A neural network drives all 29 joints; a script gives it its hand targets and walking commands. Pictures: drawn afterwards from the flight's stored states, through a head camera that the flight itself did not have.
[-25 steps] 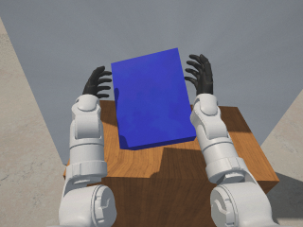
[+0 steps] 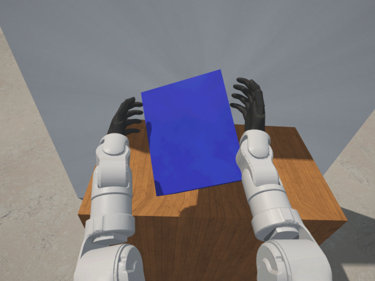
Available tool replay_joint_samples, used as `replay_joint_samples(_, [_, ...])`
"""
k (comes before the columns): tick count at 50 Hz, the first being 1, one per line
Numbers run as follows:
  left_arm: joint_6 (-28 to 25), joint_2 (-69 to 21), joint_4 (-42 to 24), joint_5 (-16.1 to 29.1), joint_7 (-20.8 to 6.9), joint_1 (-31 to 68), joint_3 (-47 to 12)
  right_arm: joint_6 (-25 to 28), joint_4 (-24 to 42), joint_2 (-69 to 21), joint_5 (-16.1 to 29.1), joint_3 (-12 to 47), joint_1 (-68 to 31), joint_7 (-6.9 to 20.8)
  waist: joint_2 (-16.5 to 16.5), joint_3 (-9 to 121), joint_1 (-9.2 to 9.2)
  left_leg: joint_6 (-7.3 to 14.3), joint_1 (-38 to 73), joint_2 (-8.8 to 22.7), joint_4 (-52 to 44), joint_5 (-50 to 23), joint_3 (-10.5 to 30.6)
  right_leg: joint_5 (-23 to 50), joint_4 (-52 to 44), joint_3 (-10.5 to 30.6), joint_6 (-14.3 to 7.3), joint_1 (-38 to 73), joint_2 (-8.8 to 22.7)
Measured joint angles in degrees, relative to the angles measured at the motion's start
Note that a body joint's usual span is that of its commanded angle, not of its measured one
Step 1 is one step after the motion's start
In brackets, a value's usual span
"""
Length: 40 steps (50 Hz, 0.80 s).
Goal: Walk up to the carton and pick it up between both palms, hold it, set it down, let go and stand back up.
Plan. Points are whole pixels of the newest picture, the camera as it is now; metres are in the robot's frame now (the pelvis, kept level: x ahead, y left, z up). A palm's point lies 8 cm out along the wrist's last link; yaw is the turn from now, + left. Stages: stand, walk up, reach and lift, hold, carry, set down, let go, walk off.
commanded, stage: set down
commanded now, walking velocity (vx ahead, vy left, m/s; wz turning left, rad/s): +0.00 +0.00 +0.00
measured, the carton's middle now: (195, 137) +0.43 -0.03 +0.10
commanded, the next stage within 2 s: none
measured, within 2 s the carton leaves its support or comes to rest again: neither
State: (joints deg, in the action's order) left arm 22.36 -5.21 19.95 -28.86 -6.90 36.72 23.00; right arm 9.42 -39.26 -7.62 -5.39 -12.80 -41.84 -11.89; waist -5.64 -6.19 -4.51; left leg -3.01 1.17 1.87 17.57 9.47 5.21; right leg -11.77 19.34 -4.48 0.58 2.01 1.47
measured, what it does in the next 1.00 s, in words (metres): stands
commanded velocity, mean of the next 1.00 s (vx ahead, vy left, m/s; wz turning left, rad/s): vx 0.00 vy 0.00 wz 0.00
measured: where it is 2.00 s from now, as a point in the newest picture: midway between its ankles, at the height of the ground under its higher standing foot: outside the picture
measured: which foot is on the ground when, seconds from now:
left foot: down 0.00-1.00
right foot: down 0.00-1.00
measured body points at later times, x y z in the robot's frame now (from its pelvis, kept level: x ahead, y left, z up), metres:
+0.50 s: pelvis +0.01 +0.00 +0.00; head +0.01 +0.03 +0.45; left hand +0.42 +0.13 +0.12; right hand +0.40 -0.14 +0.18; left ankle +0.02 +0.16 -0.75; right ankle +0.00 -0.11 -0.75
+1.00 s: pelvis +0.02 +0.00 +0.00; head +0.02 +0.03 +0.45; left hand +0.43 +0.13 +0.09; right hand +0.41 -0.14 +0.15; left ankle +0.02 +0.16 -0.75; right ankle +0.00 -0.11 -0.75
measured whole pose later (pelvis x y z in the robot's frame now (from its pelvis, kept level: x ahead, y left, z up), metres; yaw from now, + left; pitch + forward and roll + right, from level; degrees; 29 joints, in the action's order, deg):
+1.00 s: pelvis +0.02 +0.00 +0.00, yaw +0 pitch -8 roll +0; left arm 10.6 -5.2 34.8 -27.0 -4.0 36.7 25.2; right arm 10.6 -42.5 -10.0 -15.8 -21.9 -40.6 -9.3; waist -5.3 -7.4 -4.5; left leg -3.0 0.9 1.9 17.4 10.9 5.1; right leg -12.9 18.6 -4.5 0.6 2.0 1.5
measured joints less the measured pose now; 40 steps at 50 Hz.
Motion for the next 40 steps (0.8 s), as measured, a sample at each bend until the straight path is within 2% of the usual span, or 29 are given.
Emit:
replay_joint_samples(6, [-1.85, 0.0, 2.22, 0.0, 0.78, 0.0, 0.0, 0.0, 0.0, -0.21, -1.81, -1.05, 0.01, 0.54, 0.0, -1.02, 0.0, 0.0, 0.07, 0.0, -0.18, 0.18, -0.02, -0.24, -0.02, 0.0, 0.0, 0.0, 0.01])
replay_joint_samples(15, [-4.56, 0.0, 4.64, 0.3, 2.16, 0.01, 0.02, 0.62, -0.02, -0.21, -2.05, -1.23, 0.19, 0.5, 0.07, -1.19, 0.0, 0.0, 0.0, 0.0, -0.18, 0.73, -0.06, -0.65, -0.19, 0.0, 0.0, 0.01, 0.02])
replay_joint_samples(24, [-6.12, 0.0, 6.71, 0.55, 2.11, 0.0, 0.08, 0.99, -0.5, -0.26, -2.78, -2.15, 1.05, 0.67, 0.13, -1.19, 0.0, 0.0, -0.08, 0.0, -0.18, 0.84, -0.07, -0.65, -0.38, 0.0, 0.0, 0.01, 0.02])
replay_joint_samples(40, [-9.71, 0.01, 12.49, 1.45, 2.41, 0.0, 1.53, 1.0, -2.39, -1.76, -7.94, -7.05, 1.16, 2.36, 0.16, -1.19, 0.0, 0.0, -0.17, 0.0, -0.18, 1.02, -0.09, -0.74, -0.57, 0.0, 0.0, 0.01, 0.01])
